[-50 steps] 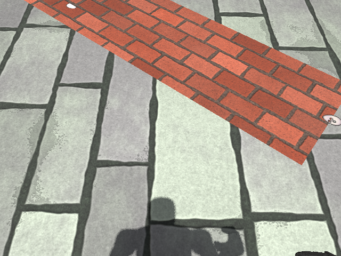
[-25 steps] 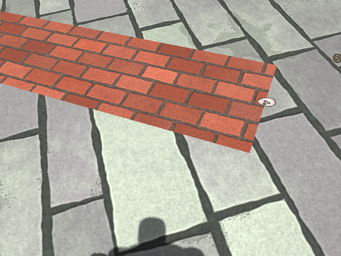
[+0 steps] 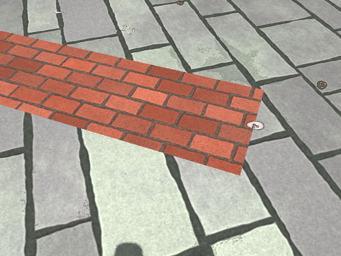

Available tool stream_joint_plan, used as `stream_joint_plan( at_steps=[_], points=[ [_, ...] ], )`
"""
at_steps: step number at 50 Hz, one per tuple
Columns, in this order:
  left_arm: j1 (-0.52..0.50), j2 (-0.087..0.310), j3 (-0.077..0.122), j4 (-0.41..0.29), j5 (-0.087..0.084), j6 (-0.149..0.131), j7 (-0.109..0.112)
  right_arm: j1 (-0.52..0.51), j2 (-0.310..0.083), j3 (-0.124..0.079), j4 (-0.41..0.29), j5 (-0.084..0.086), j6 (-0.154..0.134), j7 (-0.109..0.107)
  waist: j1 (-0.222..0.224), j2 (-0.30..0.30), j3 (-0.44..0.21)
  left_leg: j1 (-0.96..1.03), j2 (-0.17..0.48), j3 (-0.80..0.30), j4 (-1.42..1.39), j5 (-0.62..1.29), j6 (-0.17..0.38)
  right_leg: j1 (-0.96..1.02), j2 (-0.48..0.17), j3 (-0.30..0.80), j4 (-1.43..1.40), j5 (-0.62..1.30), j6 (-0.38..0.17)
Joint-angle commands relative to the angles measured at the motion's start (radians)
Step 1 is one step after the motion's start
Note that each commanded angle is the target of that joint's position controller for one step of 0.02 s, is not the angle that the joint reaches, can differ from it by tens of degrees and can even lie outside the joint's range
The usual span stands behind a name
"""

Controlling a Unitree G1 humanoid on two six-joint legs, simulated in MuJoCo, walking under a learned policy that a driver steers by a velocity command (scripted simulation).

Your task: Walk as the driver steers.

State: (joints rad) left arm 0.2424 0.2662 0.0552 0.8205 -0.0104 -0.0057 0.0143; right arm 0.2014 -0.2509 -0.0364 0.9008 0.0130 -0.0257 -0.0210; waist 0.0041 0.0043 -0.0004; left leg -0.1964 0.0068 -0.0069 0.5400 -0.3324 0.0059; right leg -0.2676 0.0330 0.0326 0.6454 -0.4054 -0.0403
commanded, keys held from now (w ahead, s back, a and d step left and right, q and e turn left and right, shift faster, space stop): w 0.22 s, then w+q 0.66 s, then w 0.12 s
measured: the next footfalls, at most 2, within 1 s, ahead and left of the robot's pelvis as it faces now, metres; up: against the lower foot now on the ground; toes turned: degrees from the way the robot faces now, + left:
left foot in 0.54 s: +0.41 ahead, +0.13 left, +0.00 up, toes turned +10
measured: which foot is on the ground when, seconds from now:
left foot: down 0.00-0.08, up 0.10-0.52, down 0.54-1.00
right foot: down 0.00-0.56, up 0.58-1.00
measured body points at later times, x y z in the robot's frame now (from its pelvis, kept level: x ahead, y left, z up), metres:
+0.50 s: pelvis +0.20 +0.01 -0.01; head +0.24 +0.01 +0.44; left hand +0.12 +0.27 -0.14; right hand +0.46 -0.19 -0.10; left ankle +0.37 +0.14 -0.71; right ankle +0.01 -0.11 -0.73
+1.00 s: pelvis +0.50 +0.07 +0.00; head +0.52 +0.09 +0.45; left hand +0.64 +0.37 -0.07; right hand +0.62 -0.20 -0.11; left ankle +0.37 +0.12 -0.73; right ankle +0.70 -0.01 -0.71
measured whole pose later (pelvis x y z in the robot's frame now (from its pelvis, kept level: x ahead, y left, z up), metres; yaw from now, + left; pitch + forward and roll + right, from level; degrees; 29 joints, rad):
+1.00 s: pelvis +0.50 +0.07 +0.00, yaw +22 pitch +2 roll +1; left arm 0.04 0.27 0.03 0.67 0.00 -0.12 -0.01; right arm 0.36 -0.29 -0.07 0.81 0.02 -0.04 -0.01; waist -0.10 -0.04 0.01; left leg -0.07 -0.13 -0.19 0.41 -0.36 0.08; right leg -0.54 -0.02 0.08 0.48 0.04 0.03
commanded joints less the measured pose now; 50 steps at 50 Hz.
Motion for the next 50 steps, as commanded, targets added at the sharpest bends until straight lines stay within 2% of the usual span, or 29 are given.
stream_joint_plan(
  at_steps=[1,3,4,5,6,7,8,10,12,16,19,22,23,25,26,27,28,29,30,31,32,33,34,36,39,42,46,48,50],
  points=[
    [-0.055,0.071,0.021,-0.073,-0.012,-0.056,-0.01,-0.026,-0.203,-0.049,-0.046,0.011,-0.018,-0.004,0.0,0.155,0.132,-0.068,0.296,-0.394,-0.353,-0.371,0.205,-0.121,-0.043,-0.033,0.0,-0.025,-0.026],
    [0.07,0.075,0.032,-0.007,-0.01,-0.066,-0.017,-0.1,-0.174,-0.042,-0.067,0.02,-0.014,0.006,0.067,0.128,0.094,-0.196,0.186,-0.229,-0.272,-0.239,0.14,0.157,-0.01,-0.063,-0.169,0.099,-0.039],
    [0.149,0.104,0.045,0.024,-0.006,-0.066,-0.015,-0.119,-0.132,-0.03,-0.075,0.013,-0.019,0.009,0.093,0.056,0.063,-0.255,0.123,-0.14,-0.135,-0.14,0.099,0.261,-0.054,0.02,-0.21,0.104,-0.05],
    [0.243,0.179,0.065,0.042,-0.004,-0.07,-0.009,-0.138,-0.061,-0.01,-0.104,0.007,-0.032,0.012,0.107,-0.186,0.03,-0.406,-0.006,0.023,0.173,-0.072,0.025,0.375,-0.224,0.344,-0.367,-0.085,-0.134],
    [0.289,0.226,0.073,0.037,0.004,-0.081,-0.023,-0.172,-0.103,-0.019,-0.136,0.017,-0.051,0.009,0.131,-0.302,0.045,-0.561,-0.051,-0.008,0.395,-0.217,0.015,0.417,-0.385,0.668,-0.481,-0.101,-0.257],
    [0.233,0.165,0.052,0.024,0.01,-0.093,-0.022,-0.146,-0.146,-0.034,-0.126,0.03,-0.063,0.014,0.085,-0.182,0.072,-0.641,0.012,-0.073,0.542,-0.217,0.034,0.421,-0.404,0.642,-0.46,-0.074,-0.268],
    [0.201,0.13,0.041,0.009,0.009,-0.101,-0.021,-0.117,-0.14,-0.032,-0.108,0.034,-0.072,0.024,0.064,-0.127,0.067,-0.666,0.046,-0.085,0.579,-0.129,0.06,0.435,-0.365,0.544,-0.452,-0.038,-0.234],
    [0.168,0.119,0.032,0.003,0.006,-0.099,-0.022,-0.133,-0.129,-0.034,-0.098,0.019,-0.08,0.035,0.05,-0.069,0.077,-0.682,0.099,-0.067,0.526,0.019,0.072,0.428,-0.322,0.393,-0.475,0.117,-0.175],
    [0.183,0.092,0.019,0.01,0.013,-0.088,-0.018,-0.147,-0.1,-0.029,-0.096,0.015,-0.073,0.054,0.048,-0.09,0.064,-0.627,0.104,-0.031,0.456,0.108,0.053,0.398,-0.273,0.251,-0.495,0.323,-0.147],
    [0.204,0.121,0.024,0.027,0.016,-0.079,-0.002,-0.241,-0.048,-0.005,-0.133,0.01,-0.056,0.067,0.073,-0.075,0.09,-0.545,0.077,0.021,0.241,0.281,0.004,0.295,-0.225,0.056,-0.537,0.425,-0.129],
    [0.222,0.14,0.027,0.046,0.016,-0.085,0.002,-0.316,-0.052,0.004,-0.169,0.015,-0.053,0.074,0.09,-0.089,0.126,-0.44,0.045,0.051,0.096,0.392,0.009,0.225,-0.234,-0.022,-0.582,0.397,-0.123],
    [0.22,0.141,0.03,0.063,0.004,-0.084,-0.001,-0.349,-0.075,0.001,-0.2,0.019,-0.054,0.086,0.075,-0.082,0.146,-0.43,0.032,0.042,0.028,0.385,0.053,0.3,-0.274,-0.071,-0.558,0.481,-0.106],
    [0.209,0.147,0.032,0.062,0.003,-0.08,0.0,-0.343,-0.086,-0.004,-0.206,0.017,-0.057,0.092,0.059,-0.084,0.133,-0.412,0.017,0.053,0.017,0.358,0.073,0.336,-0.282,-0.092,-0.517,0.612,-0.094],
    [0.189,0.176,0.041,0.053,0.009,-0.067,0.009,-0.268,-0.124,-0.025,-0.201,0.013,-0.055,0.095,0.005,-0.122,0.047,-0.3,-0.041,0.1,0.038,0.275,0.112,0.404,-0.289,-0.13,-0.357,1.017,-0.066],
    [0.175,0.183,0.043,0.045,0.015,-0.053,0.016,-0.142,-0.16,-0.047,-0.172,0.016,-0.051,0.093,-0.062,-0.135,-0.032,-0.159,-0.081,0.124,0.042,0.248,0.134,0.398,-0.275,-0.159,-0.185,1.166,-0.046],
    [0.169,0.183,0.04,0.033,0.017,-0.045,0.023,0.018,-0.207,-0.077,-0.132,0.019,-0.042,0.082,-0.141,-0.112,-0.118,0.081,-0.096,0.1,0.023,0.256,0.167,0.277,-0.244,-0.179,0.044,1.158,-0.011],
    [0.188,0.15,0.024,-0.001,0.038,-0.052,0.027,0.175,-0.289,-0.101,-0.114,0.015,-0.028,0.06,-0.171,0.055,-0.237,0.393,0.101,-0.213,0.025,0.2,0.234,0.002,-0.184,-0.181,0.386,0.731,0.025],
    [0.265,0.019,-0.017,-0.027,0.026,-0.085,0.004,0.149,-0.308,-0.097,-0.137,0.021,-0.031,0.062,-0.073,0.273,-0.383,0.651,0.34,-0.824,-0.181,-0.097,0.441,-0.371,0.04,-0.045,0.747,-0.119,0.084],
    [0.157,0.13,0.007,-0.042,-0.01,-0.127,-0.011,0.132,-0.232,-0.078,-0.132,0.012,-0.034,0.061,-0.129,0.146,-0.329,0.601,0.309,-0.822,-0.276,-0.178,0.382,-0.478,-0.016,0.113,0.809,-0.096,0.046],
    [0.068,0.164,0.015,-0.076,-0.041,-0.146,-0.015,0.093,-0.196,-0.07,-0.138,0.004,-0.041,0.056,-0.115,0.102,-0.187,0.466,0.274,-0.657,-0.284,-0.117,0.334,-0.515,-0.063,0.089,0.772,-0.019,0.021],
    [0.034,0.152,0.013,-0.085,-0.028,-0.155,-0.006,0.025,-0.183,-0.064,-0.154,0.001,-0.052,0.058,-0.064,-0.02,-0.09,0.283,0.231,-0.544,-0.301,0.022,0.308,-0.472,-0.108,0.08,0.675,0.052,0.018],
    [0.029,0.156,0.023,-0.083,-0.001,-0.15,0.005,-0.024,-0.161,-0.058,-0.169,-0.007,-0.059,0.057,-0.027,-0.037,-0.056,0.159,0.194,-0.462,-0.311,0.126,0.294,-0.406,-0.139,0.078,0.591,0.087,0.024],
    [0.047,0.152,0.026,-0.085,0.011,-0.138,0.007,-0.051,-0.157,-0.054,-0.184,-0.018,-0.06,0.054,0.008,-0.007,-0.034,0.063,0.167,-0.425,-0.331,0.201,0.298,-0.343,-0.154,0.083,0.562,0.1,0.032],
    [0.062,0.128,0.025,-0.096,0.025,-0.115,0.007,-0.052,-0.15,-0.054,-0.188,-0.006,-0.061,0.047,0.032,0.019,-0.017,-0.034,0.144,-0.365,-0.359,0.259,0.307,-0.31,-0.167,0.066,0.476,0.11,0.06],
    [-0.05,0.105,0.019,-0.148,0.035,-0.099,0.014,0.004,-0.186,-0.064,-0.181,-0.002,-0.062,0.029,0.003,0.022,0.024,-0.111,0.104,-0.295,-0.374,0.306,0.29,-0.341,-0.15,0.036,0.287,0.266,0.101],
    [-0.173,0.073,0.005,-0.186,0.031,-0.109,0.006,0.063,-0.197,-0.069,-0.171,0.01,-0.05,0.017,-0.05,0.035,0.023,-0.127,0.049,-0.246,-0.339,0.28,0.231,-0.276,-0.097,0.025,0.031,0.477,0.106],
    [-0.271,0.085,0.003,-0.22,0.009,-0.124,-0.018,0.151,-0.185,-0.065,-0.147,0.018,-0.033,0.008,-0.095,0.061,0.011,-0.029,0.083,-0.303,-0.27,0.23,0.213,-0.236,-0.059,0.032,-0.115,0.54,0.098],
    [-0.282,0.105,0.007,-0.228,0.009,-0.133,-0.031,0.184,-0.173,-0.06,-0.135,0.012,-0.027,0.005,-0.095,0.072,0.004,0.069,0.122,-0.352,-0.204,0.254,0.206,-0.245,-0.058,0.04,-0.158,0.478,0.076],
    [-0.245,0.125,0.015,-0.226,0.009,-0.14,-0.034,0.187,-0.183,-0.063,-0.131,0.004,-0.02,0.005,-0.067,0.107,0.0,0.126,0.149,-0.384,-0.148,0.358,0.191,-0.198,-0.049,0.025,-0.18,0.369,0.038]
  ],
)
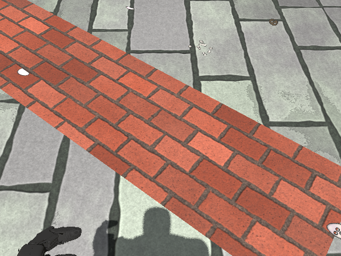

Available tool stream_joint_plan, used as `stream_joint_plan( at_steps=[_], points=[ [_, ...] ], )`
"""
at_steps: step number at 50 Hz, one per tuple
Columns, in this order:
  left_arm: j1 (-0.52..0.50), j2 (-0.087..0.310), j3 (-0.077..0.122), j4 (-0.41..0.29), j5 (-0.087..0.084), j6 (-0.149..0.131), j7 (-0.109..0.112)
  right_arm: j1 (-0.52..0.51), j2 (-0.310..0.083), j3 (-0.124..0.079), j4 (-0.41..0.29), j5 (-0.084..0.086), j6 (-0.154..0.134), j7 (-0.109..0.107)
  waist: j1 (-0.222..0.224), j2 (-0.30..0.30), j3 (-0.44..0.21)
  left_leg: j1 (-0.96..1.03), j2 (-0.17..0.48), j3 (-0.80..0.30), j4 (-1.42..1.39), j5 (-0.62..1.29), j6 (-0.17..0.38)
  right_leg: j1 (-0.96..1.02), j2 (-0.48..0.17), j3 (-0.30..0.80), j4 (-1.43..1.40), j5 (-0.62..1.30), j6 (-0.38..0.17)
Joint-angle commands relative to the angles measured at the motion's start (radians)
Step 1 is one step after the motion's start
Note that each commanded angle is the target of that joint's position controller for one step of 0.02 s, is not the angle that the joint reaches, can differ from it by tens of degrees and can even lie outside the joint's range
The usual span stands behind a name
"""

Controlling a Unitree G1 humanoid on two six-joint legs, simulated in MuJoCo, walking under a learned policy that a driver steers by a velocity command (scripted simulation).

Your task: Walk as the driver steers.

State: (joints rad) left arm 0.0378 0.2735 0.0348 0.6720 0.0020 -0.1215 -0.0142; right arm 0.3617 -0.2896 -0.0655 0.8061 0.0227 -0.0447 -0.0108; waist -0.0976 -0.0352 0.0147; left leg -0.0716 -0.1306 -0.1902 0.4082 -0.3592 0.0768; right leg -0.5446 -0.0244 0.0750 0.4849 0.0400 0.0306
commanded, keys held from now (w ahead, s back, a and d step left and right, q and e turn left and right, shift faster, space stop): w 0.54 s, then w+e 0.46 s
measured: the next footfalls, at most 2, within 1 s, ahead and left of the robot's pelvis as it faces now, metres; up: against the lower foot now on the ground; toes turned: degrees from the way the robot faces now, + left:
right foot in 0.04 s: +0.20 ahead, -0.13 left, +0.00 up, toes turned +3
left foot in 0.54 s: +0.46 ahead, +0.14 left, +0.00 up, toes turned +4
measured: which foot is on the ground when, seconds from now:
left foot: down 0.00-0.06, up 0.08-0.52, down 0.54-1.00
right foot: up 0.00-0.02, down 0.04-0.54, up 0.56-1.00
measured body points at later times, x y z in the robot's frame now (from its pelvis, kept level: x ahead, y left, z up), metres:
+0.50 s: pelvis +0.28 +0.01 +0.00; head +0.31 +0.01 +0.45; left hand +0.24 +0.29 -0.13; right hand +0.54 -0.20 -0.07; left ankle +0.42 +0.14 -0.72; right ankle +0.16 -0.13 -0.73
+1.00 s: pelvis +0.54 +0.04 +0.00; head +0.57 +0.03 +0.45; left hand +0.78 +0.24 -0.10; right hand +0.52 -0.25 -0.13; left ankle +0.42 +0.14 -0.73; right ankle +0.70 -0.12 -0.70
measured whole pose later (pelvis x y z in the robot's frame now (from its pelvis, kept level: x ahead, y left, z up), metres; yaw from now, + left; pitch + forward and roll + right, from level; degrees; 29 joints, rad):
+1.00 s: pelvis +0.54 +0.04 +0.00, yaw -9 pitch +2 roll +2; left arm 0.11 0.26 0.04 0.70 -0.02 -0.04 -0.05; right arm 0.33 -0.28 -0.06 0.87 0.00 -0.07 0.00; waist -0.08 -0.04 0.02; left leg 0.09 -0.04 0.22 0.22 -0.34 0.01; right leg -0.64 -0.08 -0.01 0.64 0.01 -0.04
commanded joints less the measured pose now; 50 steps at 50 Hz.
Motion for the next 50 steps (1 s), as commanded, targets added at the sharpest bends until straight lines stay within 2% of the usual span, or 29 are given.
stream_joint_plan(
  at_steps=[1,2,3,4,5,6,7,8,9,11,15,19,22,24,25,26,27,28,29,30,31,32,33,34,36,40,43,47,50],
  points=[
    [0.038,0.136,0.047,-0.059,-0.001,-0.027,-0.002,0.013,-0.137,-0.03,-0.04,-0.007,0.0,-0.003,0.082,0.152,-0.048,0.005,0.26,-0.186,0.055,0.51,0.103,0.193,0.024,-0.042,-0.066,-0.084,-0.067],
    [0.167,0.176,0.062,-0.039,0.012,-0.032,0.005,0.002,-0.103,-0.016,-0.052,-0.014,-0.003,0.003,0.146,0.13,-0.161,-0.049,0.211,-0.142,0.231,0.555,0.074,0.414,-0.046,0.012,-0.034,-0.058,-0.126],
    [0.315,0.263,0.085,-0.019,0.028,-0.03,0.01,0.08,-0.052,0.004,-0.069,-0.011,-0.014,0.006,0.167,-0.041,-0.328,-0.337,0.096,-0.035,0.552,0.358,0.005,0.806,-0.247,0.299,-0.002,-0.078,-0.263],
    [0.415,0.244,0.092,0.04,-0.002,-0.013,0.0,0.15,-0.043,0.015,-0.058,0.004,-0.023,0.007,0.173,-0.274,-0.406,-0.577,0.024,0.037,0.815,-0.193,-0.043,0.958,-0.392,0.647,-0.117,-0.306,-0.365],
    [0.384,0.163,0.067,0.028,-0.02,-0.006,-0.002,0.069,-0.134,-0.004,-0.067,0.015,-0.029,0.008,0.193,-0.144,-0.268,-0.692,0.081,-0.009,0.896,-0.181,-0.037,0.871,-0.369,0.644,-0.167,-0.484,-0.322],
    [0.321,0.131,0.055,0.018,-0.012,0.003,0.002,-0.038,-0.148,-0.008,-0.092,0.015,-0.029,0.008,0.193,-0.059,-0.142,-0.717,0.122,0.026,0.911,-0.098,-0.038,0.745,-0.325,0.507,-0.188,-0.466,-0.282],
    [0.269,0.118,0.047,0.018,-0.003,0.01,0.001,-0.101,-0.133,-0.005,-0.113,0.0,-0.032,0.01,0.169,-0.005,-0.045,-0.712,0.157,0.061,0.852,-0.034,-0.041,0.61,-0.28,0.406,-0.222,-0.359,-0.269],
    [0.239,0.101,0.039,0.018,0.005,0.009,0.0,-0.116,-0.12,-0.009,-0.118,-0.014,-0.032,0.012,0.141,-0.004,-0.01,-0.679,0.194,0.072,0.785,0.014,-0.043,0.528,-0.247,0.342,-0.25,-0.273,-0.26],
    [0.225,0.098,0.037,0.02,0.01,0.009,-0.001,-0.102,-0.1,-0.006,-0.116,-0.013,-0.031,0.015,0.119,-0.036,0.001,-0.629,0.211,0.084,0.745,0.032,-0.049,0.468,-0.221,0.296,-0.272,-0.206,-0.256],
    [0.224,0.097,0.038,0.033,-0.002,0.005,-0.005,-0.082,-0.063,0.002,-0.109,-0.011,-0.024,0.018,0.1,-0.06,-0.009,-0.587,0.224,0.113,0.659,0.048,-0.062,0.422,-0.193,0.213,-0.305,-0.111,-0.26],
    [0.247,0.151,0.053,0.06,-0.013,0.01,0.001,-0.199,-0.028,0.022,-0.144,-0.023,-0.03,0.023,0.124,-0.038,0.002,-0.557,0.23,0.149,0.393,0.237,-0.082,0.39,-0.169,0.088,-0.345,-0.001,-0.256],
    [0.32,0.175,0.057,0.099,-0.025,0.023,0.006,-0.325,-0.034,0.024,-0.175,-0.011,-0.039,0.035,0.17,-0.04,0.02,-0.479,0.192,0.173,0.203,0.405,-0.082,0.404,-0.166,0.038,-0.341,-0.024,-0.229],
    [0.352,0.184,0.06,0.127,-0.031,0.037,0.009,-0.381,-0.054,0.017,-0.203,-0.006,-0.044,0.046,0.169,-0.045,0.038,-0.487,0.184,0.162,0.137,0.364,-0.052,0.488,-0.211,0.054,-0.305,-0.016,-0.209],
    [0.351,0.198,0.065,0.137,-0.03,0.049,0.014,-0.362,-0.075,0.009,-0.204,-0.007,-0.048,0.051,0.142,-0.052,0.025,-0.434,0.17,0.174,0.104,0.301,-0.027,0.537,-0.228,0.056,-0.253,0.064,-0.189],
    [0.336,0.205,0.065,0.137,-0.031,0.055,0.017,-0.302,-0.093,-0.002,-0.19,-0.01,-0.05,0.049,0.099,-0.051,-0.01,-0.336,0.147,0.199,0.074,0.288,-0.008,0.539,-0.211,0.031,-0.175,0.196,-0.171],
    [0.338,0.188,0.057,0.137,-0.027,0.059,0.019,-0.176,-0.132,-0.024,-0.151,-0.014,-0.048,0.042,0.039,-0.033,-0.092,-0.149,0.128,0.219,0.061,0.289,0.019,0.503,-0.165,-0.01,-0.02,0.307,-0.146],
    [0.333,0.145,0.036,0.113,-0.007,0.057,0.022,0.002,-0.198,-0.047,-0.118,-0.023,-0.045,0.032,-0.034,0.038,-0.23,0.129,0.265,0.076,0.096,0.309,0.077,0.341,-0.113,-0.056,0.251,0.151,-0.107],
    [0.448,0.031,0.002,0.09,-0.006,0.04,0.019,0.069,-0.287,-0.065,-0.104,-0.034,-0.035,0.028,0.011,0.295,-0.346,0.454,0.505,-0.376,0.011,0.12,0.226,-0.061,0.058,-0.09,0.622,-0.421,-0.037],
    [0.427,0.105,0.016,0.109,-0.027,0.022,0.015,0.086,-0.203,-0.044,-0.104,-0.019,-0.033,0.03,-0.024,0.268,-0.361,0.44,0.53,-0.532,-0.084,-0.029,0.242,-0.185,0.045,0.047,0.769,-0.623,-0.041],
    [0.343,0.166,0.035,0.086,-0.051,0.016,0.01,0.028,-0.157,-0.028,-0.104,-0.016,-0.035,0.028,-0.018,0.2,-0.209,0.327,0.5,-0.381,-0.099,-0.022,0.195,-0.253,-0.003,0.053,0.805,-0.551,-0.052],
    [0.287,0.162,0.035,0.075,-0.045,0.016,0.012,-0.033,-0.131,-0.019,-0.109,-0.02,-0.038,0.028,0.008,0.14,-0.133,0.199,0.458,-0.251,-0.118,0.061,0.163,-0.228,-0.05,0.03,0.765,-0.461,-0.054],
    [0.259,0.15,0.038,0.07,-0.031,0.021,0.015,-0.088,-0.105,-0.012,-0.109,-0.028,-0.042,0.031,0.038,0.115,-0.078,0.091,0.424,-0.171,-0.153,0.13,0.148,-0.198,-0.076,0.023,0.712,-0.397,-0.05],
    [0.273,0.139,0.042,0.076,-0.026,0.035,0.016,-0.121,-0.078,-0.005,-0.109,-0.037,-0.05,0.033,0.071,0.125,-0.052,0.013,0.394,-0.101,-0.19,0.191,0.133,-0.142,-0.101,0.032,0.682,-0.349,-0.049],
    [0.297,0.118,0.039,0.083,-0.029,0.049,0.015,-0.137,-0.078,-0.008,-0.102,-0.039,-0.059,0.035,0.091,0.15,-0.046,-0.04,0.389,-0.057,-0.22,0.238,0.138,-0.094,-0.108,0.034,0.668,-0.322,-0.042],
    [0.299,0.089,0.036,0.085,-0.029,0.069,0.016,-0.143,-0.083,-0.014,-0.081,-0.036,-0.075,0.034,0.108,0.123,-0.021,-0.084,0.384,0.034,-0.26,0.335,0.142,-0.093,-0.11,0.041,0.637,-0.277,-0.028],
    [0.218,0.072,0.036,0.055,-0.024,0.072,0.012,-0.125,-0.107,-0.023,-0.044,-0.04,-0.078,0.02,0.096,0.082,0.011,-0.054,0.362,0.18,-0.284,0.453,0.119,-0.157,-0.097,0.052,0.464,-0.076,-0.018],
    [0.12,0.051,0.026,0.023,-0.022,0.066,-0.007,-0.11,-0.125,-0.025,-0.027,-0.034,-0.072,0.01,0.059,0.074,0.039,-0.04,0.342,0.271,-0.298,0.458,0.09,-0.121,-0.083,-0.014,0.29,0.055,-0.029],
    [-0.009,0.036,0.016,-0.046,-0.023,0.065,-0.032,-0.029,-0.151,-0.033,0.014,-0.021,-0.045,0.003,0.009,0.057,0.081,0.107,0.388,0.313,-0.261,0.516,0.081,-0.182,-0.071,-0.065,0.168,0.027,-0.059],
    [-0.038,0.05,0.022,-0.09,-0.025,0.066,-0.053,-0.022,-0.171,-0.039,0.023,-0.012,-0.017,-0.003,0.025,0.078,0.067,0.199,0.41,0.35,-0.161,0.758,0.058,-0.158,-0.03,-0.126,0.128,-0.1,-0.097]
  ],
)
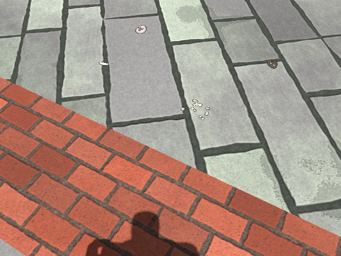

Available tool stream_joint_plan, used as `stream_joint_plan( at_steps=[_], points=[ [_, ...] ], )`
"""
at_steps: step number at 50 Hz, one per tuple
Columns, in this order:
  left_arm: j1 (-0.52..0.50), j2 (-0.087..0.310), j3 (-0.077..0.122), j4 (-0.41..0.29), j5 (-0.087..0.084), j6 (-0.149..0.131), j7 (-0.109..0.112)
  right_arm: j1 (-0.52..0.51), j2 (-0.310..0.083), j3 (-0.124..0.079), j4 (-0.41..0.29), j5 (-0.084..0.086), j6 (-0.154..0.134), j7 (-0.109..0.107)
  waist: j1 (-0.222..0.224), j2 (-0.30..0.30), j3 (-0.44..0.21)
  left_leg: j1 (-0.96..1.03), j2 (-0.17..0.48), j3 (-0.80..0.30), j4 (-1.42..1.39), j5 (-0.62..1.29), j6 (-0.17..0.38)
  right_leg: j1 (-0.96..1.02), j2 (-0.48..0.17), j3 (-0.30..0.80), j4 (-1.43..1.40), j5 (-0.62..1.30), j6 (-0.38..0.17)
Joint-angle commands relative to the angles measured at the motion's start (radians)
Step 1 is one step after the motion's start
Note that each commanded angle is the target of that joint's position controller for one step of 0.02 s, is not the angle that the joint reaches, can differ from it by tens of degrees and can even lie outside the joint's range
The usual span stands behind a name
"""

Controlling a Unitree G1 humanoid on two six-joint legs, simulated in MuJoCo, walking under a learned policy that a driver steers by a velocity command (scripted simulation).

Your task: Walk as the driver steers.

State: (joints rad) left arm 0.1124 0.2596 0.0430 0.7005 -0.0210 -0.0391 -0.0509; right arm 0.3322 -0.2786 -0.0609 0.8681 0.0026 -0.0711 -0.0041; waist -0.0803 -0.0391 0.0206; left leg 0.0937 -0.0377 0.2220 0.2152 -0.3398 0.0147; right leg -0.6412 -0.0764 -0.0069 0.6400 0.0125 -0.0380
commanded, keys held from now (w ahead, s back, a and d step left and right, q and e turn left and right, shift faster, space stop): w+e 0.34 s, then w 0.56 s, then w+q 0.10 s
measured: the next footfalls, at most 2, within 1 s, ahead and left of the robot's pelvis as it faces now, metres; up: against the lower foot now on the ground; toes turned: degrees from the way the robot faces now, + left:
right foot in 0.08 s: +0.22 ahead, -0.11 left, +0.00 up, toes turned -5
left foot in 0.56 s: +0.52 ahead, +0.05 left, +0.00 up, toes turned -17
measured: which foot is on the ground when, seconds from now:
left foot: down 0.00-0.10, up 0.12-0.54, down 0.56-1.00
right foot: up 0.00-0.06, down 0.08-0.58, up 0.60-1.00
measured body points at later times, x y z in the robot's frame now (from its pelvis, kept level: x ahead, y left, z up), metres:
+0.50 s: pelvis +0.29 -0.02 +0.00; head +0.32 -0.04 +0.45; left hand +0.42 +0.25 -0.10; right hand +0.44 -0.31 -0.08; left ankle +0.49 +0.08 -0.71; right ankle +0.18 -0.11 -0.73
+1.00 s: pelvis +0.56 -0.07 +0.01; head +0.59 -0.07 +0.46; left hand +0.85 +0.07 -0.07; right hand +0.46 -0.33 -0.12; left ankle +0.49 +0.06 -0.73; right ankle +0.68 -0.26 -0.70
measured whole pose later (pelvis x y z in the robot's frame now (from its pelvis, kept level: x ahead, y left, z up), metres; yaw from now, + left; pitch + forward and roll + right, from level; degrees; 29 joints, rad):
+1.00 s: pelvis +0.56 -0.07 +0.01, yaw -17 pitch +2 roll +1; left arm 0.06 0.25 0.04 0.65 -0.01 -0.08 -0.03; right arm 0.40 -0.27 -0.04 0.87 0.02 -0.07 0.01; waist -0.11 -0.04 0.02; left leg 0.01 -0.05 0.00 0.25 -0.29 0.03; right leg -0.60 -0.06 0.04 0.55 0.02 0.00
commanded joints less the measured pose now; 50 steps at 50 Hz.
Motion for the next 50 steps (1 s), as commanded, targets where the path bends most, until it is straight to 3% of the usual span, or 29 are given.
stream_joint_plan(
  at_steps=[1,3,4,5,6,7,8,9,10,11,14,17,19,23,26,27,28,29,30,31,32,33,34,36,37,40,44,47,50],
  points=[
    [-0.093,0.079,0.022,-0.125,-0.001,-0.013,-0.019,0.0,-0.198,-0.047,-0.044,0.01,0.017,-0.015,0.029,0.105,0.031,0.048,0.317,-0.047,0.096,0.914,0.109,-0.003,0.054,-0.077,-0.024,-0.126,-0.046],
    [0.063,0.138,0.056,-0.101,-0.002,-0.006,-0.016,-0.017,-0.222,-0.054,-0.054,0.01,0.034,-0.028,0.126,0.137,-0.074,0.028,0.301,-0.022,0.345,1.166,0.085,0.22,0.13,-0.117,-0.031,-0.199,-0.095],
    [0.227,0.194,0.088,-0.064,-0.002,-0.003,-0.001,-0.037,-0.218,-0.049,-0.064,0.014,0.034,-0.034,0.219,0.106,-0.154,-0.105,0.263,-0.003,0.569,1.065,0.049,0.482,0.146,-0.082,-0.113,-0.128,-0.139],
    [0.333,0.292,0.117,-0.041,-0.001,0.009,0.024,0.004,-0.138,-0.024,-0.098,-0.012,0.018,-0.031,0.221,-0.063,-0.254,-0.449,0.177,0.0,0.911,0.531,0.001,0.83,-0.063,0.261,-0.119,-0.132,-0.235],
    [0.293,0.332,0.113,-0.071,0.0,-0.005,0.021,0.045,-0.057,0.011,-0.141,-0.017,-0.023,-0.011,0.142,-0.201,-0.38,-0.782,-0.033,-0.197,1.192,-0.252,-0.036,1.056,-0.275,0.834,-0.272,-0.231,-0.424],
    [0.304,0.235,0.088,-0.072,0.005,-0.012,0.019,-0.073,-0.154,-0.014,-0.157,0.018,-0.055,0.009,0.211,-0.075,-0.354,-0.893,0.035,-0.341,1.222,-0.203,-0.016,1.048,-0.246,0.758,-0.321,-0.267,-0.368],
    [0.265,0.197,0.076,-0.069,0.006,-0.02,0.021,-0.132,-0.159,-0.013,-0.183,0.039,-0.072,0.017,0.192,-0.041,-0.216,-0.918,0.076,-0.325,1.155,-0.115,0.005,0.914,-0.208,0.598,-0.329,-0.213,-0.321],
    [0.2,0.18,0.07,-0.075,0.003,-0.023,0.021,-0.138,-0.14,-0.01,-0.177,0.021,-0.078,0.011,0.138,0.052,-0.136,-0.87,0.117,-0.317,1.048,-0.053,0.005,0.76,-0.158,0.492,-0.34,-0.123,-0.282],
    [0.146,0.144,0.058,-0.089,0.008,-0.023,0.023,-0.138,-0.147,-0.019,-0.167,-0.004,-0.069,0.004,0.105,0.066,-0.082,-0.812,0.142,-0.307,0.973,-0.009,-0.002,0.649,-0.122,0.414,-0.365,-0.03,-0.259],
    [0.122,0.149,0.057,-0.104,0.021,-0.024,0.027,-0.112,-0.149,-0.022,-0.171,-0.008,-0.057,0.006,0.072,0.012,-0.075,-0.747,0.15,-0.314,0.952,0.009,-0.017,0.56,-0.116,0.404,-0.385,0.044,-0.275],
    [0.115,0.168,0.063,-0.098,0.013,-0.03,0.041,-0.11,-0.116,-0.016,-0.175,-0.018,-0.029,0.003,0.052,0.017,-0.051,-0.695,0.145,-0.282,0.812,0.062,-0.071,0.423,-0.073,0.313,-0.418,0.118,-0.273],
    [0.155,0.195,0.072,-0.079,0.004,-0.023,0.058,-0.236,-0.076,0.001,-0.21,-0.021,-0.026,0.003,0.097,-0.008,-0.022,-0.657,0.107,-0.265,0.563,0.275,-0.093,0.357,-0.012,0.242,-0.41,0.059,-0.221],
    [0.187,0.19,0.069,-0.063,0.004,-0.019,0.062,-0.296,-0.064,0.01,-0.217,-0.012,-0.033,0.014,0.133,-0.034,-0.028,-0.596,0.077,-0.254,0.424,0.414,-0.092,0.353,0.0,0.223,-0.403,-0.026,-0.191],
    [0.256,0.177,0.064,-0.02,-0.001,-0.018,0.06,-0.351,-0.103,-0.001,-0.238,0.002,-0.049,0.031,0.158,-0.054,-0.018,-0.584,0.073,-0.283,0.315,0.424,-0.053,0.465,-0.068,0.304,-0.343,-0.113,-0.171],
    [0.244,0.181,0.066,-0.01,0.005,-0.011,0.06,-0.293,-0.133,-0.017,-0.233,0.001,-0.058,0.034,0.114,-0.086,-0.013,-0.523,0.064,-0.264,0.272,0.301,0.0,0.533,-0.102,0.35,-0.265,-0.037,-0.144],
    [0.237,0.164,0.06,-0.012,0.007,-0.009,0.059,-0.214,-0.151,-0.029,-0.212,-0.004,-0.06,0.029,0.072,-0.081,-0.047,-0.414,0.049,-0.242,0.243,0.288,0.027,0.532,-0.065,0.331,-0.182,0.071,-0.123],
    [0.236,0.123,0.043,-0.022,0.015,-0.01,0.057,-0.088,-0.189,-0.043,-0.195,-0.016,-0.065,0.024,0.014,-0.036,-0.159,-0.211,0.136,-0.319,0.266,0.304,0.081,0.475,-0.009,0.277,0.02,0.069,-0.089],
    [0.359,0.062,0.022,-0.033,0.006,-0.02,0.059,0.042,-0.282,-0.068,-0.172,-0.029,-0.06,0.021,0.022,0.189,-0.324,0.16,0.346,-0.67,0.253,0.204,0.231,0.176,0.124,0.165,0.378,-0.19,-0.012],
    [0.385,0.078,0.018,-0.03,-0.009,-0.029,0.06,0.114,-0.253,-0.067,-0.129,-0.001,-0.049,0.034,0.009,0.356,-0.349,0.245,0.437,-1.008,0.088,-0.106,0.303,-0.051,0.167,0.159,0.577,-0.593,0.016],
    [0.287,0.167,0.039,-0.034,-0.02,-0.03,0.06,0.067,-0.175,-0.043,-0.14,0.014,-0.046,0.034,-0.012,0.216,-0.199,0.143,0.413,-0.948,0.055,-0.257,0.255,-0.146,0.109,0.195,0.658,-0.538,0.008],
    [0.194,0.175,0.04,-0.056,-0.012,-0.029,0.06,0.004,-0.145,-0.031,-0.153,0.005,-0.037,0.03,-0.003,0.139,-0.107,0.023,0.374,-0.81,0.051,-0.198,0.217,-0.152,0.065,0.152,0.651,-0.459,0.004],
    [0.145,0.162,0.038,-0.071,0.005,-0.031,0.058,-0.041,-0.124,-0.02,-0.155,-0.005,-0.032,0.03,0.017,0.101,-0.036,-0.097,0.331,-0.709,0.025,-0.096,0.212,-0.135,0.031,0.123,0.592,-0.396,0.005],
    [0.141,0.148,0.04,-0.072,0.014,-0.031,0.056,-0.068,-0.106,-0.013,-0.155,-0.013,-0.033,0.028,0.044,0.117,-0.014,-0.17,0.298,-0.646,0.004,-0.008,0.203,-0.09,-0.003,0.12,0.529,-0.347,0.006],
    [0.174,0.111,0.036,-0.054,0.013,-0.026,0.053,-0.079,-0.091,-0.007,-0.15,-0.012,-0.036,0.028,0.069,0.136,-0.02,-0.227,0.246,-0.543,-0.034,0.117,0.192,-0.018,-0.021,0.097,0.468,-0.298,0.012],
    [0.179,0.096,0.032,-0.056,0.011,-0.024,0.053,-0.07,-0.11,-0.011,-0.141,-0.007,-0.04,0.026,0.076,0.155,-0.023,-0.241,0.253,-0.519,-0.045,0.174,0.209,-0.016,-0.026,0.087,0.435,-0.283,0.021],
    [0.091,0.079,0.023,-0.079,0.019,-0.028,0.055,-0.044,-0.143,-0.021,-0.117,0.0,-0.038,0.018,0.057,0.106,-0.008,-0.224,0.249,-0.44,-0.074,0.303,0.22,-0.051,-0.038,0.07,0.27,-0.168,0.046],
    [-0.029,0.053,0.012,-0.101,0.014,-0.04,0.041,0.011,-0.158,-0.021,-0.083,0.013,-0.025,0.012,0.012,0.106,0.013,-0.206,0.214,-0.339,-0.074,0.375,0.184,-0.001,-0.011,0.037,0.035,0.025,0.052],
    [-0.128,0.05,0.011,-0.131,0.007,-0.05,0.026,0.081,-0.158,-0.019,-0.048,0.02,-0.011,0.01,-0.021,0.099,0.039,-0.174,0.231,-0.354,-0.048,0.382,0.182,0.027,0.016,0.027,-0.06,0.058,0.049],
    [-0.165,0.07,0.018,-0.152,0.004,-0.065,0.01,0.101,-0.175,-0.025,-0.032,0.024,0.009,0.002,-0.005,0.112,0.047,-0.102,0.267,-0.406,0.014,0.418,0.169,0.05,0.038,0.041,-0.136,-0.011,0.03]
  ],
)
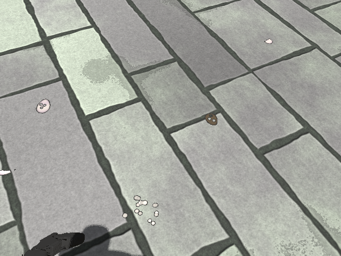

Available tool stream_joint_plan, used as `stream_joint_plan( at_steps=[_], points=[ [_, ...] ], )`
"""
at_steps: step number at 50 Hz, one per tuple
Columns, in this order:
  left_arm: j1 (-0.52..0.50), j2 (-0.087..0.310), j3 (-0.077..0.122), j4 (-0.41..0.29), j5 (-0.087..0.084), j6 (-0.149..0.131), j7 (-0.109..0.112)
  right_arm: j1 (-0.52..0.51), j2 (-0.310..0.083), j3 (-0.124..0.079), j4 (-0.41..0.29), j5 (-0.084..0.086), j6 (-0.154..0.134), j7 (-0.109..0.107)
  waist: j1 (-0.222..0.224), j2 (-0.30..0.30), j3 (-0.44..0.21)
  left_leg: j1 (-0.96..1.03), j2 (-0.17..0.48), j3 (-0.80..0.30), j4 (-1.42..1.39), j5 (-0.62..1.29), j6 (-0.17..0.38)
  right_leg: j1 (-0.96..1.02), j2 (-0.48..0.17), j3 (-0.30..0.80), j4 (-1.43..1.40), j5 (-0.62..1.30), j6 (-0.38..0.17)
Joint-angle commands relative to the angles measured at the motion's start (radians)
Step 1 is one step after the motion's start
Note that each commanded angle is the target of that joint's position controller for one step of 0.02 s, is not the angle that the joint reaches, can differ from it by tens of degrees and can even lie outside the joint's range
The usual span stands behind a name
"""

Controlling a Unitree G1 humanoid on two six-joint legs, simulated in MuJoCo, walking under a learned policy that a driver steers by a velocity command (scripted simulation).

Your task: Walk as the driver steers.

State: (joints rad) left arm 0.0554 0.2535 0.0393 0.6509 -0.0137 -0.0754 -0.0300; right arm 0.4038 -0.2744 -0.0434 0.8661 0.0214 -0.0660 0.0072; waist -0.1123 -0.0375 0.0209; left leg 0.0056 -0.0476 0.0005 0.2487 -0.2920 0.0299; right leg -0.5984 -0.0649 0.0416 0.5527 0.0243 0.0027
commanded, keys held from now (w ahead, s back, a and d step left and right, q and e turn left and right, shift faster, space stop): w+q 0.62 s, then q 0.14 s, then no key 0.24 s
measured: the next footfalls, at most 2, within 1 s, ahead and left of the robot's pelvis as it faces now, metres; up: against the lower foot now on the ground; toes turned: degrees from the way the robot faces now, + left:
right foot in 0.08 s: +0.22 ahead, -0.14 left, +0.00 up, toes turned +2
left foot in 0.58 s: +0.44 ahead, +0.18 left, +0.00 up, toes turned +22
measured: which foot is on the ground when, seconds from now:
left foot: down 0.00-0.10, up 0.12-0.56, down 0.58-1.00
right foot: up 0.00-0.06, down 0.08-0.60, up 0.62-1.00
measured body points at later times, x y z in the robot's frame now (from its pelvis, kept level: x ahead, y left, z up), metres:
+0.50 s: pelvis +0.27 +0.00 -0.01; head +0.29 +0.02 +0.44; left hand +0.23 +0.29 -0.13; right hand +0.52 -0.19 -0.09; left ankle +0.40 +0.17 -0.71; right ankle +0.18 -0.14 -0.74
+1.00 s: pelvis +0.48 +0.10 +0.00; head +0.50 +0.13 +0.45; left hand +0.51 +0.42 -0.11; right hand +0.72 -0.09 -0.10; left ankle +0.40 +0.16 -0.74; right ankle +0.66 +0.05 -0.71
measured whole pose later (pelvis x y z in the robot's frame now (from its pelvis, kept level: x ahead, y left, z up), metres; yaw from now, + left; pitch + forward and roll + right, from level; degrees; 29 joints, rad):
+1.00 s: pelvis +0.48 +0.10 +0.00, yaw +30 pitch +2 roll +1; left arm 0.08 0.28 0.05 0.76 0.01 -0.06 -0.01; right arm 0.23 -0.29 -0.06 0.72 0.00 -0.01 -0.02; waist -0.04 -0.04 0.04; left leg -0.18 -0.12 -0.10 0.43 -0.27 0.07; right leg -0.54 -0.03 0.06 0.62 -0.05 0.05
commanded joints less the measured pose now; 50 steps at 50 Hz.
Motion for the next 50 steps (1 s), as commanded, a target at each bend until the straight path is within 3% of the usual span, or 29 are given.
stream_joint_plan(
  at_steps=[1,2,3,4,5,6,7,8,9,11,12,14,15,20,25,27,28,29,30,31,32,33,34,35,36,40,42,45,50],
  points=[
    [-0.09,0.09,0.027,-0.098,-0.003,-0.033,-0.012,0.025,-0.19,-0.047,-0.029,0.005,0.009,-0.013,0.045,0.119,0.037,-0.001,0.285,-0.2,0.008,0.401,0.144,0.05,0.035,-0.007,-0.068,-0.054,-0.02],
    [-0.043,0.109,0.036,-0.087,-0.001,-0.037,-0.01,0.011,-0.201,-0.051,-0.03,0.006,0.013,-0.016,0.079,0.13,0.012,-0.004,0.281,-0.201,0.059,0.484,0.133,0.133,0.049,-0.018,-0.088,-0.081,-0.034],
    [0.065,0.142,0.054,-0.056,0.003,-0.039,-0.003,-0.007,-0.197,-0.048,-0.034,0.006,0.015,-0.017,0.141,0.121,-0.056,-0.035,0.242,-0.171,0.172,0.599,0.109,0.306,0.065,-0.038,-0.125,-0.066,-0.061],
    [0.22,0.193,0.075,-0.024,0.017,-0.039,0.008,-0.022,-0.162,-0.035,-0.051,-0.005,0.011,-0.016,0.215,0.104,-0.183,-0.163,0.189,-0.137,0.376,0.54,0.075,0.581,-0.01,0.017,-0.076,-0.034,-0.106],
    [0.366,0.288,0.098,-0.008,0.04,-0.031,0.02,0.04,-0.061,-0.004,-0.087,-0.017,-0.004,-0.014,0.235,-0.09,-0.364,-0.518,0.059,-0.054,0.75,0.178,0.005,0.992,-0.273,0.346,-0.053,-0.063,-0.219],
    [0.394,0.247,0.088,0.01,0.026,-0.019,0.017,0.092,-0.057,0.003,-0.08,0.002,-0.018,-0.011,0.223,-0.25,-0.468,-0.69,0.017,-0.113,0.954,-0.298,-0.013,1.056,-0.382,0.639,-0.171,-0.226,-0.298],
    [0.342,0.176,0.066,0.009,0.018,-0.014,0.02,0.023,-0.155,-0.027,-0.084,0.025,-0.02,-0.01,0.228,-0.144,-0.303,-0.771,0.075,-0.14,1.034,-0.249,-0.013,0.928,-0.34,0.538,-0.211,-0.325,-0.256],
    [0.283,0.142,0.055,0.009,0.013,-0.012,0.022,-0.049,-0.159,-0.032,-0.103,0.026,-0.017,-0.011,0.211,-0.101,-0.186,-0.783,0.115,-0.11,1.027,-0.165,-0.012,0.793,-0.3,0.402,-0.24,-0.316,-0.223],
    [0.223,0.115,0.045,0.017,0.014,-0.014,0.019,-0.083,-0.144,-0.033,-0.11,0.015,-0.01,-0.012,0.179,-0.059,-0.104,-0.753,0.142,-0.096,0.984,-0.103,-0.017,0.658,-0.257,0.309,-0.287,-0.266,-0.207],
    [0.161,0.086,0.039,0.028,0.025,-0.03,0.013,-0.066,-0.107,-0.037,-0.103,0.005,0.015,-0.011,0.127,-0.078,-0.026,-0.65,0.181,-0.105,0.931,-0.025,-0.021,0.481,-0.205,0.163,-0.355,-0.127,-0.184],
    [0.133,0.101,0.046,0.038,0.025,-0.036,0.013,-0.045,-0.076,-0.033,-0.107,0.009,0.027,-0.01,0.096,-0.096,-0.027,-0.636,0.185,-0.097,0.919,-0.007,-0.032,0.45,-0.216,0.13,-0.387,-0.113,-0.202],
    [0.116,0.107,0.053,0.054,0.03,-0.046,0.017,-0.071,-0.074,-0.038,-0.12,0.005,0.044,-0.015,0.087,-0.043,-0.002,-0.658,0.189,-0.107,0.891,0.058,-0.041,0.42,-0.208,0.048,-0.426,-0.065,-0.204],
    [0.119,0.124,0.058,0.065,0.029,-0.049,0.019,-0.093,-0.065,-0.034,-0.135,0.004,0.049,-0.013,0.085,-0.051,0.013,-0.674,0.2,-0.109,0.841,0.09,-0.05,0.416,-0.223,0.018,-0.433,-0.026,-0.215],
    [0.164,0.171,0.073,0.104,0.019,-0.035,0.037,-0.255,-0.043,-0.021,-0.184,-0.001,0.032,0.023,0.144,0.001,0.042,-0.637,0.175,-0.035,0.53,0.329,-0.03,0.473,-0.185,-0.156,-0.433,0.024,-0.172],
    [0.218,0.217,0.091,0.145,-0.01,-0.004,0.038,-0.363,-0.07,-0.027,-0.252,-0.002,0.04,0.045,0.166,-0.002,0.073,-0.663,0.148,0.016,0.405,0.223,0.026,0.644,-0.239,-0.202,-0.365,0.097,-0.139],
    [0.207,0.246,0.1,0.147,-0.02,0.011,0.041,-0.322,-0.101,-0.044,-0.261,-0.006,0.046,0.047,0.126,-0.03,0.023,-0.56,0.087,0.076,0.396,0.116,0.064,0.683,-0.235,-0.233,-0.23,0.402,-0.116],
    [0.193,0.254,0.101,0.145,-0.025,0.02,0.042,-0.224,-0.13,-0.064,-0.241,-0.004,0.049,0.044,0.065,-0.031,-0.037,-0.423,0.039,0.11,0.372,0.099,0.091,0.668,-0.215,-0.259,-0.078,0.541,-0.097],
    [0.191,0.232,0.091,0.141,-0.024,0.025,0.044,-0.055,-0.188,-0.098,-0.194,0.001,0.053,0.033,-0.021,-0.004,-0.126,-0.175,-0.015,0.117,0.326,0.145,0.128,0.571,-0.169,-0.29,0.148,0.539,-0.061],
    [0.223,0.165,0.064,0.118,0.016,0.018,0.046,0.079,-0.293,-0.131,-0.169,0.009,0.063,0.01,-0.048,0.172,-0.214,0.114,0.156,-0.166,0.303,0.187,0.2,0.297,-0.109,-0.299,0.489,0.101,-0.005],
    [0.272,0.066,0.028,0.061,0.027,-0.011,0.035,0.002,-0.358,-0.129,-0.205,0.011,0.048,0.014,0.065,0.363,-0.337,0.363,0.36,-0.76,0.11,-0.091,0.4,-0.088,0.108,-0.12,0.803,-0.615,0.045],
    [0.163,0.169,0.046,0.057,-0.01,-0.043,0.024,-0.008,-0.264,-0.1,-0.233,0.001,0.032,0.026,-0.006,0.19,-0.341,0.342,0.384,-0.785,0.019,-0.062,0.361,-0.182,0.066,0.045,0.855,-0.601,0.022],
    [0.1,0.186,0.05,0.035,-0.033,-0.057,0.021,-0.045,-0.221,-0.085,-0.233,-0.012,0.017,0.027,0.007,0.149,-0.216,0.235,0.359,-0.629,0.042,0.109,0.321,-0.213,0.033,0.033,0.826,-0.53,0.001],
    [0.087,0.166,0.047,0.05,-0.007,-0.055,0.034,-0.111,-0.186,-0.073,-0.235,-0.012,0.013,0.027,0.055,0.023,-0.118,0.079,0.3,-0.471,0.062,0.335,0.263,-0.157,-0.015,0.025,0.735,-0.456,-0.007],
    [0.116,0.176,0.054,0.056,0.016,-0.048,0.043,-0.158,-0.173,-0.071,-0.247,-0.017,0.011,0.02,0.096,0.07,-0.11,-0.029,0.291,-0.398,0.08,0.533,0.269,-0.087,-0.039,0.031,0.673,-0.425,0.007],
    [0.139,0.187,0.059,0.063,0.023,-0.034,0.044,-0.19,-0.163,-0.067,-0.263,-0.024,0.014,0.015,0.121,0.082,-0.098,-0.113,0.267,-0.346,0.079,0.665,0.265,-0.015,-0.05,0.035,0.653,-0.42,0.02],
    [0.145,0.13,0.045,0.07,0.029,0.007,0.049,-0.196,-0.185,-0.073,-0.256,-0.021,0.022,-0.011,0.143,0.069,-0.108,-0.218,0.208,-0.216,0.07,0.83,0.245,0.037,-0.006,-0.004,0.459,-0.299,0.068],
    [0.104,0.106,0.033,0.064,0.029,0.012,0.046,-0.185,-0.177,-0.069,-0.241,-0.012,0.033,-0.023,0.126,0.095,-0.125,-0.213,0.179,-0.173,0.085,0.804,0.214,0.062,0.006,-0.007,0.327,-0.181,0.077],
    [0.032,0.105,0.027,0.053,0.019,0.009,0.032,-0.166,-0.164,-0.062,-0.219,-0.014,0.047,-0.034,0.086,0.123,-0.132,-0.195,0.168,-0.166,0.095,0.712,0.177,0.115,0.028,-0.006,0.163,-0.026,0.071],
    [0.001,0.143,0.039,0.043,0.029,-0.002,0.016,-0.165,-0.143,-0.047,-0.185,-0.021,0.052,-0.028,0.077,0.14,-0.093,-0.126,0.216,-0.26,0.186,0.614,0.165,0.15,0.042,0.008,0.015,-0.092,0.02]
  ],
)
